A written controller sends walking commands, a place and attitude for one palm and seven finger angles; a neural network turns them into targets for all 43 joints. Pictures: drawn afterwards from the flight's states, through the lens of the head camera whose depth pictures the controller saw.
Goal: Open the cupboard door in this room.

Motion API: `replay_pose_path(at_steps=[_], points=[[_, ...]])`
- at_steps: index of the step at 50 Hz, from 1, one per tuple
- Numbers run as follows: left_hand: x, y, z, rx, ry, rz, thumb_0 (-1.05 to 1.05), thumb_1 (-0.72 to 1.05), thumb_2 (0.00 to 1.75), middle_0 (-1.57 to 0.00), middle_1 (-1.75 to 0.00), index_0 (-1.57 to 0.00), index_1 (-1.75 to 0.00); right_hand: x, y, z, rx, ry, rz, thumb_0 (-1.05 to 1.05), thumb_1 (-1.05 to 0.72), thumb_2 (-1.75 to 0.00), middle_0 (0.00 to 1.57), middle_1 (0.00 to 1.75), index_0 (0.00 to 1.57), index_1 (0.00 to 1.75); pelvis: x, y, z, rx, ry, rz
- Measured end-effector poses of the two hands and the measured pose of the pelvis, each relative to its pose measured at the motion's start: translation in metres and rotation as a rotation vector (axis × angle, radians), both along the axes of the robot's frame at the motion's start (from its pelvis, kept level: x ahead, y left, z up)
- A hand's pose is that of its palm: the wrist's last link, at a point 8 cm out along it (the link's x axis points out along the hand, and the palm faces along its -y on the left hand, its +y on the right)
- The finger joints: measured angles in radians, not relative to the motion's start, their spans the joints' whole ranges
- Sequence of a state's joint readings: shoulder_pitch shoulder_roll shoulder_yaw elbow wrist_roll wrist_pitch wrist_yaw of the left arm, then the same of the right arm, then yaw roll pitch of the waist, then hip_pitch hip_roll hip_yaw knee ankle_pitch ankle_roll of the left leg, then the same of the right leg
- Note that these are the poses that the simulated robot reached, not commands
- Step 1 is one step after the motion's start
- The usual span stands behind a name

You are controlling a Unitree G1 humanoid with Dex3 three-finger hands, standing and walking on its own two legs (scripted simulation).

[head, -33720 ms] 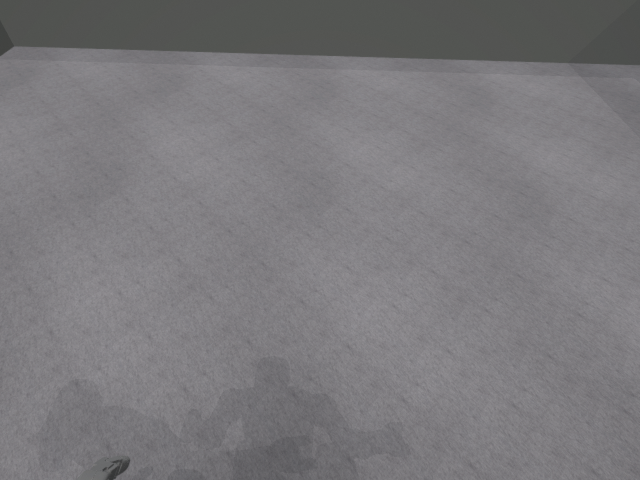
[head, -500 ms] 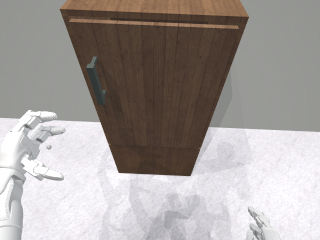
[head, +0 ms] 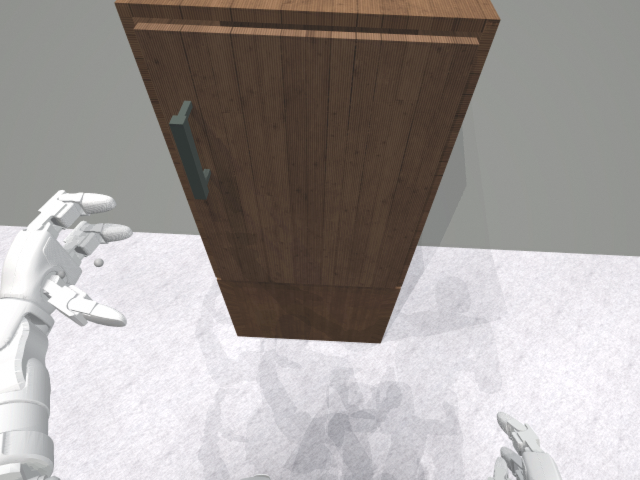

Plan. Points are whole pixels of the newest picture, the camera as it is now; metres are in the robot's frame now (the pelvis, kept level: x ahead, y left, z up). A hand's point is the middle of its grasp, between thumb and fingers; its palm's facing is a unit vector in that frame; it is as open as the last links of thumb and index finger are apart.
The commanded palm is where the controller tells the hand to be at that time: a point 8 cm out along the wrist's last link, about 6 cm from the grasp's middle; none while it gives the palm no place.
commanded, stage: move the hooked fingers beside the handle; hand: left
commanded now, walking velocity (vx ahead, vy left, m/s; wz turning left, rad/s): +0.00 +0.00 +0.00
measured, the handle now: (194, 152) +0.55 +0.23 +0.07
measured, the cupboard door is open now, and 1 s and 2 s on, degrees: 0 0 0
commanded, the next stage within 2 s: none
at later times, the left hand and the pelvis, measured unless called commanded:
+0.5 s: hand (119, 222) +0.40 +0.28 +0.09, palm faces +0.01 -1.00 -0.01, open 14.0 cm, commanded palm +0.37 +0.33 +0.09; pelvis +0.00 +0.01 +0.00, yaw -1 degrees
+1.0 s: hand (128, 190) +0.46 +0.30 +0.08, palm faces +0.01 -1.00 -0.02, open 14.0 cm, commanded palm +0.44 +0.34 +0.08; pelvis +0.01 +0.02 -0.01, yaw -2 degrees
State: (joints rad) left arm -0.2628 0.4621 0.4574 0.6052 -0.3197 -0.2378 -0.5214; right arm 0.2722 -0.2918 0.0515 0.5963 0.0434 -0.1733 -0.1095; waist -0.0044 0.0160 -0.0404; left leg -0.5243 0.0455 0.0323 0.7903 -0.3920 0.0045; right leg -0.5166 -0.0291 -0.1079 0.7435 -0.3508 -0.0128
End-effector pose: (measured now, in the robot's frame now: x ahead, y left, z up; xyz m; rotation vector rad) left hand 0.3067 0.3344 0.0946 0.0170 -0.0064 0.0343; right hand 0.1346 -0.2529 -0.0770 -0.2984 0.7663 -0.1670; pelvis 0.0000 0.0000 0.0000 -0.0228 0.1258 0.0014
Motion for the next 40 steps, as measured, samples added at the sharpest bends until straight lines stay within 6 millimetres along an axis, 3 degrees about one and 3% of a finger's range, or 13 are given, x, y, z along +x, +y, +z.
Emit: replay_pose_path(at_steps=[9, 17, 40], points=[[0.034, -0.001, -0.003, -0.011, 0.038, -0.023, -0.01, -0.5, 0.3, -0.3, -1.2, -0.3, -1.2, -0.03, -0.005, -0.007, -0.003, 0.076, -0.056, 0.01, -0.9, -0.9, 0.2, 0.3, 0.2, 0.3, 0.0, 0.005, -0.002, 0.002, 0.028, -0.016], [0.049, 0.002, -0.002, -0.01, -0.002, -0.014, -0.01, -0.5, 0.3, -0.3, -1.19, -0.3, -1.2, -0.053, -0.003, -0.012, -0.002, 0.16, -0.088, 0.01, -0.9, -0.9, 0.2, 0.3, 0.2, 0.3, 0.002, 0.009, -0.003, 0.001, 0.049, -0.027], [0.107, 0.008, -0.004, -0.001, 0.009, -0.028, -0.01, -0.5, 0.3, -0.3, -1.19, -0.3, -1.2, -0.077, -0.002, -0.022, -0.024, 0.306, -0.138, 0.01, -0.9, -0.9, 0.21, 0.3, 0.2, 0.3, 0.006, 0.016, -0.009, -0.012, 0.12, -0.032]])
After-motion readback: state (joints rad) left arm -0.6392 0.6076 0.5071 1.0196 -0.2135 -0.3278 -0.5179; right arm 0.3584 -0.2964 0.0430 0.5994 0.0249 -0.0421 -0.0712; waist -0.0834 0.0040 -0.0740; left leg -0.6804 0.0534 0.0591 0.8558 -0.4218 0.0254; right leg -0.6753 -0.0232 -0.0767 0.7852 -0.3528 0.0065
